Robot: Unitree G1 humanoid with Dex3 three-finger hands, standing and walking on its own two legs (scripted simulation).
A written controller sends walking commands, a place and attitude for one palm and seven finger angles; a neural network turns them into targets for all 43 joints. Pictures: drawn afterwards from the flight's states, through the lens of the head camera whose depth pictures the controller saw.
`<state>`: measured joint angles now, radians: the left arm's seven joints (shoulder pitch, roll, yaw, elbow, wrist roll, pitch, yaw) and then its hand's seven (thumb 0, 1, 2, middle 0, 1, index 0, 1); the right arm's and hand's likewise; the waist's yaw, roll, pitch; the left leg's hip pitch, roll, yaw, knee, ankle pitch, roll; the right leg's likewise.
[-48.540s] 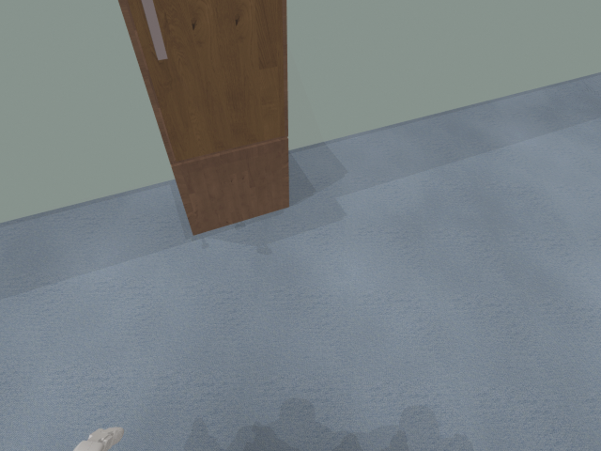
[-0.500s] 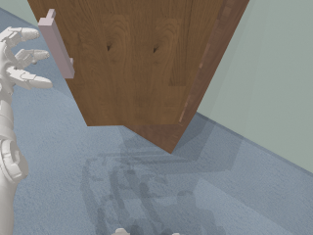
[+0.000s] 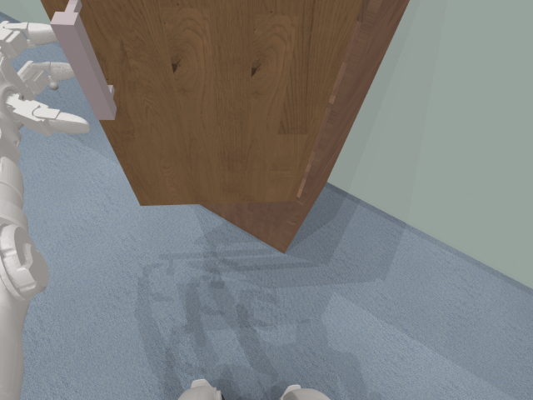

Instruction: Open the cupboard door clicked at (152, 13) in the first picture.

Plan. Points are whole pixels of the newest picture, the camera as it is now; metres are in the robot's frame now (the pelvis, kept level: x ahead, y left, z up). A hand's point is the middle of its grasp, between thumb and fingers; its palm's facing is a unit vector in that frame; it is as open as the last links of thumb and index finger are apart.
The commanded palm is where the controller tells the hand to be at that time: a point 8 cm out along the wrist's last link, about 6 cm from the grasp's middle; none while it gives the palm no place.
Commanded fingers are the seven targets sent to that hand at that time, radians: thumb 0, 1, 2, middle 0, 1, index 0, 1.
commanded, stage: slide the fingers in behind the handle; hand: left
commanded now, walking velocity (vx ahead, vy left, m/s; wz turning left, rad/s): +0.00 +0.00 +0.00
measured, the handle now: (91, 63) +0.57 +0.20 +0.14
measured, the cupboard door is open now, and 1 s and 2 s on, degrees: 36 36 35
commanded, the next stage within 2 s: close the thumb around the handle in 1.42 s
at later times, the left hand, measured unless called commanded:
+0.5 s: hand (74, 88) +0.52 +0.21 +0.14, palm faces +0.00 -1.00 +0.02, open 14.0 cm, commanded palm +0.50 +0.26 +0.14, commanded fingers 0.00 -0.50 0.30 -0.30 -1.20 -0.30 -1.20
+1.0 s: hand (103, 87) +0.52 +0.18 +0.14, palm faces +0.01 -1.00 +0.01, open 14.0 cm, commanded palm +0.50 +0.23 +0.14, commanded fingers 0.00 -0.50 0.30 -0.30 -1.20 -0.30 -1.20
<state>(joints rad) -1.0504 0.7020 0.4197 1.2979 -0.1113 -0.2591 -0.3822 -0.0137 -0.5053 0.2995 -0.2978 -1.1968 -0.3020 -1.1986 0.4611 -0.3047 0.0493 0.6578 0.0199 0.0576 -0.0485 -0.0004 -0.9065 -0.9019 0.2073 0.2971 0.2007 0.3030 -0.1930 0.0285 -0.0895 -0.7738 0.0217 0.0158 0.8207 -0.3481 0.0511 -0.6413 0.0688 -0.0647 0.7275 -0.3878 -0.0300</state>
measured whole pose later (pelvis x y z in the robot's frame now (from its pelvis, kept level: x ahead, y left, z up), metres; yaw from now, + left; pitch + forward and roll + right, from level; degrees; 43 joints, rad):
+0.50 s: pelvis +0.01 +0.00 +0.00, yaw +0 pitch +17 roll -3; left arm -0.98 0.63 0.41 1.24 -0.12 -0.23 -0.34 -0.01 -0.50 0.30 -0.30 -1.20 -0.30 -1.20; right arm 0.45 -0.29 0.04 0.64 0.02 0.06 -0.03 0.00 -0.91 -0.90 0.21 0.30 0.20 0.30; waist -0.17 0.04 -0.11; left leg -0.73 0.03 0.02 0.80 -0.36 0.05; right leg -0.61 0.07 -0.05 0.71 -0.40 -0.03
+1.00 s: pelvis +0.01 -0.01 +0.00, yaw +0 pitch +16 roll -3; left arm -0.99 0.52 0.36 1.20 -0.11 -0.25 -0.23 -0.01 -0.50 0.30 -0.29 -1.20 -0.30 -1.20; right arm 0.44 -0.28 0.03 0.65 0.01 0.05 -0.01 0.00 -0.91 -0.90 0.21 0.30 0.20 0.30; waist -0.17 0.04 -0.11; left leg -0.72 0.02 0.02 0.81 -0.36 0.04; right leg -0.60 0.07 -0.05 0.73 -0.41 -0.04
